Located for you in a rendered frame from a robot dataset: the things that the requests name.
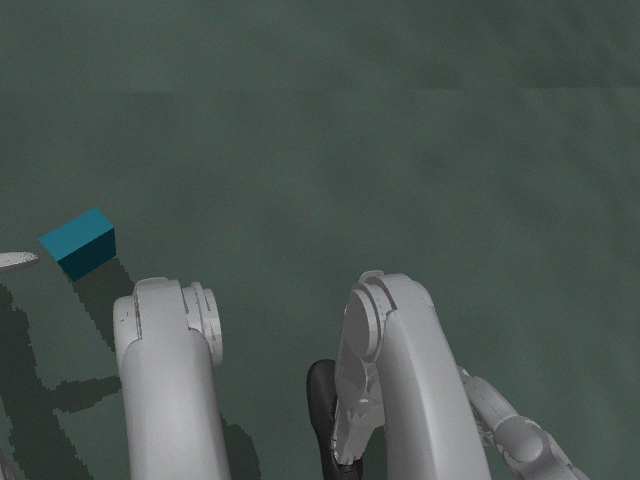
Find left robot hand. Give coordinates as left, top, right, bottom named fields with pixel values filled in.
left=0, top=252, right=41, bottom=274

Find right robot foot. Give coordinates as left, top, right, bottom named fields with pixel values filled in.
left=306, top=359, right=363, bottom=480

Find right robot hand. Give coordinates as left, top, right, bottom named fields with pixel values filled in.
left=457, top=365, right=520, bottom=447

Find carton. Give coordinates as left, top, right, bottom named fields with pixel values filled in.
left=38, top=206, right=116, bottom=282

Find left robot arm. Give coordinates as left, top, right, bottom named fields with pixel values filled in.
left=0, top=448, right=18, bottom=480

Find right robot arm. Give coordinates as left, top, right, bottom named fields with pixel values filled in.
left=493, top=416, right=590, bottom=480

